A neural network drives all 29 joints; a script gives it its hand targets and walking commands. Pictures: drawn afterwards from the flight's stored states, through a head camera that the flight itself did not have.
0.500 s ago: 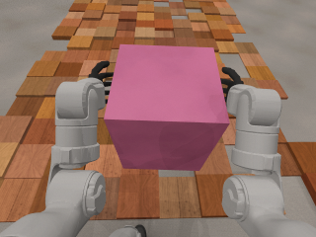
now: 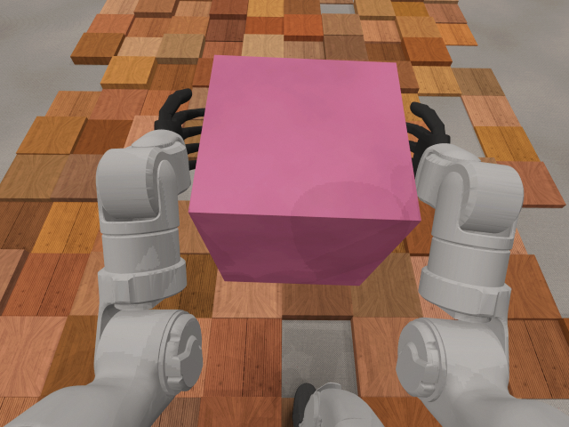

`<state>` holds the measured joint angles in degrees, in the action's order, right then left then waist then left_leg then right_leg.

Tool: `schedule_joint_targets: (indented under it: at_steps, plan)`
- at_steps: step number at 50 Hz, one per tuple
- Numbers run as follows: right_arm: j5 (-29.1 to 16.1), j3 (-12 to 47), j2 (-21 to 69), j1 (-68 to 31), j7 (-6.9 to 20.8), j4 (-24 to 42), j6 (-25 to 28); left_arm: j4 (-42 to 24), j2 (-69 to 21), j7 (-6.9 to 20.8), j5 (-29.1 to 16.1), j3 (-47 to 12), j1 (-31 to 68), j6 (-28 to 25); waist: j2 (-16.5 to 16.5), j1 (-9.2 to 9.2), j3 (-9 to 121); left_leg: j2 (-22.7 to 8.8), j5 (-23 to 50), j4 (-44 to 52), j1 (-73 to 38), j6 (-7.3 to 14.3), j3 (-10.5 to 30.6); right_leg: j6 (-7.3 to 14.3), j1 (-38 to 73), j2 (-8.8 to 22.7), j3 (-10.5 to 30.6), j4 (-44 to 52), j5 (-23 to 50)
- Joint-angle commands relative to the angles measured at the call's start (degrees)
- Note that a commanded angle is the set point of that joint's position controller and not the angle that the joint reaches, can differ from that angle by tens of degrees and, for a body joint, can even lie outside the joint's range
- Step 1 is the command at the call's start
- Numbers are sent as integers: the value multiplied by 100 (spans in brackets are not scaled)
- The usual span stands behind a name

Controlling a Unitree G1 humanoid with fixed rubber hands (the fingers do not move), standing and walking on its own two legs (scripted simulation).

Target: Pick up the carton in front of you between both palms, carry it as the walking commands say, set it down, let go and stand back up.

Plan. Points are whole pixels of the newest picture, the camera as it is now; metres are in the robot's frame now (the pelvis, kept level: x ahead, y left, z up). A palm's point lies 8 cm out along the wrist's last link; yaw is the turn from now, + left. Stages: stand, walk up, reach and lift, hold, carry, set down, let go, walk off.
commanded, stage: carry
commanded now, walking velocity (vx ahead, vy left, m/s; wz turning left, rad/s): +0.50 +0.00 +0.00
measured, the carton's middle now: (297, 187) +0.40 +0.00 +0.08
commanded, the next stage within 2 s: none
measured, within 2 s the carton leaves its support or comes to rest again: neither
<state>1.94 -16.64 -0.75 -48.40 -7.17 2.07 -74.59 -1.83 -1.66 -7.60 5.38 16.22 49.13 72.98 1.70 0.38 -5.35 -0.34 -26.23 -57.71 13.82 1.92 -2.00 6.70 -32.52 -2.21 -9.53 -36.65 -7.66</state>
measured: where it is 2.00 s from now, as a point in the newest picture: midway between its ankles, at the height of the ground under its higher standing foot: (296, 148)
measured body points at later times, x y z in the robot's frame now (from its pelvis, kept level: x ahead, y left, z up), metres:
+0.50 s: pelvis +0.32 +0.00 +0.02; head +0.34 +0.00 +0.47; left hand +0.72 +0.14 +0.18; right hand +0.70 -0.16 +0.17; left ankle +0.40 +0.07 -0.70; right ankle +0.15 -0.07 -0.63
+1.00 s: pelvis +0.59 -0.05 +0.07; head +0.66 -0.05 +0.51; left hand +0.97 +0.13 +0.20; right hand +1.00 -0.17 +0.21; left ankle +0.56 +0.06 -0.59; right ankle +0.61 -0.14 -0.66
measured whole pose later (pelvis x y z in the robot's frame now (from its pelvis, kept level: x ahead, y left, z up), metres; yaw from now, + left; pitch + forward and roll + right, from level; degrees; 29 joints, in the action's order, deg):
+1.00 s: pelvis +0.59 -0.05 +0.07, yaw +0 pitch +6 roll +0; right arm 1.5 -15.2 -0.8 -45.4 -7.9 1.8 -74.1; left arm -3.0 -1.0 -10.0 1.4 13.3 43.3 71.7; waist 0.1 4.5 -2.6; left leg 0.6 -24.6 -63.5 33.4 2.4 -0.1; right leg 3.0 -23.5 0.0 -5.6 -31.7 -14.0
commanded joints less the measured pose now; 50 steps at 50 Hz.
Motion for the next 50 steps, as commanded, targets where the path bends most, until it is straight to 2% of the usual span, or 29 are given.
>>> schedule_joint_targets:
  at_steps: [1, 2, 4, 7, 9, 13, 16, 18, 20, 21, 22, 23, 24, 25, 26, 27, 29, 32, 35, 38, 40, 41, 42, 43, 44, 45, 46, 48, 50]
  plan:
    - [-2257, 3924, 5760, -4237, 1285, 219, -34, 143, -5535, 1357, -2553, -3779, 3627, 165, -1322, 437, 4377, 238, -18, -2772, 2541, 25, 573, 1104, 5434, 2130, 3572, 1039, 2429]
    - [-2202, 3874, 5876, -4396, 1244, 285, 9, -105, -5778, 1407, -2752, -3867, 4037, 159, -638, 376, 3938, 111, 102, -2493, 2766, 20, 475, 845, 5065, 1982, 3167, 1016, 2439]
    - [-2034, 3734, 5926, -4340, 1137, 371, 60, -461, -6090, 1446, -3079, -4042, 4534, 141, -299, 325, 3789, -26, 376, -1769, 2761, 27, 396, 576, 4729, 1783, 2711, 1130, 2304]
    - [-1802, 3672, 5762, -4024, 961, 354, 117, -712, -6120, 1440, -3213, -4051, 4608, 129, -475, 338, 3730, -27, 122, -578, 2725, -48, 191, 495, 4661, 1696, 2387, 1361, 2270]
    - [-1668, 3664, 5612, -3862, 856, 359, 133, -693, -5998, 1455, -3252, -4022, 4526, 150, -675, 389, 3718, 46, 118, -44, 2857, -60, -14, 509, 4740, 1697, 2133, 1222, 3157]
    - [-1569, 3705, 5347, -3748, 756, 241, 65, -325, -5670, 1497, -3135, -3889, 4226, 221, -923, 374, 3609, 60, 1600, 797, 2879, -11, -293, 306, 4812, 1370, 1462, 996, 3928]
    - [-1682, 3724, 5385, -3877, 826, -9, -29, 161, -5513, 1525, -2945, -3685, 3960, 280, -946, 546, 3184, 193, 2015, 1653, 2921, 28, -498, 353, 4898, 1209, 1264, 870, 4125]
    - [-1811, 3696, 5457, -4058, 907, -196, -87, 463, -5512, 1531, -2886, -3586, 3919, 296, -969, 525, 2961, 289, 2290, 2318, 2622, 128, -633, 319, 4823, 1149, 1091, 793, 4205]
    - [-1903, 3604, 5548, -4209, 987, -396, -128, 707, -5588, 1521, -2837, -3507, 3944, 280, -1100, 171, 3024, 422, 2504, 2896, 1114, 334, -773, 108, 4053, 1138, 762, 330, 4663]
    - [-1949, 3560, 5616, -4202, 1032, -526, -130, 798, -5641, 1515, -2817, -3495, 4017, 268, -988, -194, 3250, 475, 2854, 3294, -118, 357, -885, -78, 3487, 1003, 460, -352, 4347]
    - [-1983, 3496, 5673, -4176, 1084, -632, -119, 884, -5659, 1510, -2774, -3451, 4110, 252, -403, -405, 3545, -178, 3240, 3078, -1599, 433, -98, -292, 2281, 778, 374, -1395, 2646]
    - [-1933, 3348, 5548, -4127, 1105, -855, -56, 949, -5893, 1504, -2824, -3462, 4209, 292, 1438, -589, 4174, -1810, 4593, 2836, -3373, 1523, 2536, -635, 372, -1, 518, -3337, -404]
    - [-2038, 3318, 5764, -3903, 1140, -1066, -50, 1079, -5910, 1482, -2723, -3391, 4157, 270, 1605, -579, 4159, -1950, 3733, 3382, -3528, 1789, 3243, -617, -625, -293, 962, -4378, -2193]
    - [-2143, 3369, 6045, -3964, 1201, -1024, -20, 1150, -5941, 1443, -2612, -3268, 4130, 242, 943, -530, 3835, -1770, 3138, 3408, -3344, 1671, 2971, -463, -1105, -19, 1221, -4483, -2086]
    - [-2282, 3441, 6357, -4124, 1271, -888, 32, 1121, -6022, 1408, -2511, -3179, 4051, 195, 245, -488, 3636, -1693, 3160, 3412, -3009, 1417, 2614, -439, -1198, 199, 1243, -4160, -1811]
    - [-2453, 3571, 6623, -4387, 1331, -692, 93, 1083, -6105, 1380, -2416, -3139, 3993, 142, -9, -446, 3435, -1618, 3333, 3472, -2654, 1241, 2317, -443, -1164, 327, 1203, -3742, -1638]
    - [-2724, 3716, 6924, -4793, 1379, -302, 202, 965, -6210, 1310, -2289, -3072, 3898, 35, 145, -347, 3474, -1467, 2964, 3674, -2225, 1056, 1930, -484, -853, 384, 1048, -3323, -1310]
    - [-2792, 3805, 6979, -4686, 1384, -99, 322, 905, -6217, 1199, -2158, -3188, 3520, -97, 451, -357, 3503, -1333, 2726, 3735, -2223, 1232, 1542, -580, -1117, 424, 854, -2930, -1220]
    - [-2677, 3925, 6929, -4362, 1400, -147, 424, 833, -6242, 1165, -2093, -3377, 3242, -208, 320, -443, 3239, -1301, 2603, 3941, -1986, 1152, 1110, -681, -953, 416, 569, -1558, -1710]
    - [-2648, 4111, 6787, -4170, 1402, 13, 516, 555, -6213, 1151, -2147, -3676, 3257, -310, 881, -359, 3185, -1099, 3672, 3621, -1530, 743, 444, -546, 173, 64, -2, -314, -837]
    - [-2613, 4178, 6632, -4083, 1367, 132, 548, 331, -6178, 1155, -2306, -3836, 3276, -340, 769, -52, 3511, -940, 4508, 2638, -955, 478, -132, -411, 1817, -125, -239, 608, -119]
    - [-2595, 4183, 6542, -3947, 1344, 175, 542, 227, -6111, 1154, -2362, -3922, 3287, -362, 480, 115, 3781, -655, 4764, 1874, -332, 247, -520, -196, 2978, -53, 58, 798, -100]
    - [-2621, 4177, 6438, -4071, 1337, 310, 499, 160, -5937, 1137, -2345, -3942, 3224, -403, -721, 374, 4135, -170, 3617, 556, 854, -68, -558, 347, 4192, 1020, 2089, 1084, -287]
    - [-2606, 4198, 6361, -4129, 1313, 395, 453, 32, -5829, 1123, -2378, -3953, 3267, -413, -2149, 449, 4150, 486, 139, -711, 2371, -119, -220, 1033, 5129, 1951, 3735, 1250, 1532]
    - [-2568, 4210, 6229, -4091, 1258, 414, 431, -200, -5800, 1123, -2522, -4015, 3314, -365, -1739, 485, 4218, 329, -504, -1636, 2930, 4, 330, 1203, 5369, 2052, 3757, 960, 2194]
    - [-2529, 4132, 6077, -4022, 1189, 505, 400, -488, -5790, 1128, -2688, -4113, 3534, -324, -1064, 567, 4099, 164, -466, -1703, 3303, 73, 470, 1085, 5370, 2000, 3454, 798, 2426]
    - [-2442, 4044, 5952, -3985, 1117, 563, 354, -744, -5764, 1135, -2831, -4184, 3772, -279, -637, 569, 3973, -2, -202, -1378, 3481, 105, 520, 885, 5278, 1936, 3222, 786, 2369]
    - [-2223, 3843, 5651, -3828, 984, 621, 252, -1080, -5699, 1164, -3135, -4293, 4089, -149, -627, 505, 3915, -135, 157, -716, 3317, 76, 513, 649, 5018, 1819, 2858, 894, 2077]
    - [-1934, 3656, 5326, -3662, 875, 498, 149, -1087, -5590, 1222, -3284, -4264, 4176, -3, -770, 459, 3859, -105, 220, -119, 3114, 24, 387, 699, 4765, 1829, 2656, 1007, 2027]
